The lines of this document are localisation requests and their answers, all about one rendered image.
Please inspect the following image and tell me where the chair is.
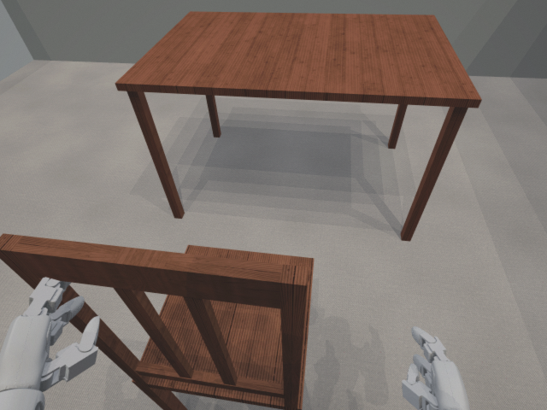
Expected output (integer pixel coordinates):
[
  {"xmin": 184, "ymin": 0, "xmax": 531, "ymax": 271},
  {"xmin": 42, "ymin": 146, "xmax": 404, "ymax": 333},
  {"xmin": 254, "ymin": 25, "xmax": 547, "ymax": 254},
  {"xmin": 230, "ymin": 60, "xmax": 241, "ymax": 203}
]
[{"xmin": 0, "ymin": 234, "xmax": 314, "ymax": 410}]

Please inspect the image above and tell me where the right robot hand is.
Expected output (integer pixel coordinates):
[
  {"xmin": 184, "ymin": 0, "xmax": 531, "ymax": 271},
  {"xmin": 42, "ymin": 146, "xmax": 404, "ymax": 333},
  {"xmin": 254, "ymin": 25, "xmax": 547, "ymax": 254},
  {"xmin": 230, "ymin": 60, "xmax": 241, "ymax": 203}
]
[{"xmin": 402, "ymin": 326, "xmax": 470, "ymax": 410}]

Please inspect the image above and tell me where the table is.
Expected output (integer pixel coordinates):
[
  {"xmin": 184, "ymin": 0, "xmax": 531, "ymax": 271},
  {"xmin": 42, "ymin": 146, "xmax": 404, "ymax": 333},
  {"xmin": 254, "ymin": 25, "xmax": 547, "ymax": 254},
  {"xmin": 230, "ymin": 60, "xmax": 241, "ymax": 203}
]
[{"xmin": 115, "ymin": 11, "xmax": 482, "ymax": 241}]

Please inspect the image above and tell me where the left robot forearm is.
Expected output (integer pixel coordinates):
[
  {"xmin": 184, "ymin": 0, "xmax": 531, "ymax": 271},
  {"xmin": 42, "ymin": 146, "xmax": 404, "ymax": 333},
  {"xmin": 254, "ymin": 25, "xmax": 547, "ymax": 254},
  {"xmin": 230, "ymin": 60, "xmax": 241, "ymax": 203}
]
[{"xmin": 0, "ymin": 388, "xmax": 45, "ymax": 410}]

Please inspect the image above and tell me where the left robot hand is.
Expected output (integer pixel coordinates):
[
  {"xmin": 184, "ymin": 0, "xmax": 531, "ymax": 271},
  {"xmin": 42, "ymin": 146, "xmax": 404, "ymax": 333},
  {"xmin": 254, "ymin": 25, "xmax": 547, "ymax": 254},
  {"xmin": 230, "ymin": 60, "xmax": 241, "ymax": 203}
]
[{"xmin": 0, "ymin": 277, "xmax": 100, "ymax": 392}]

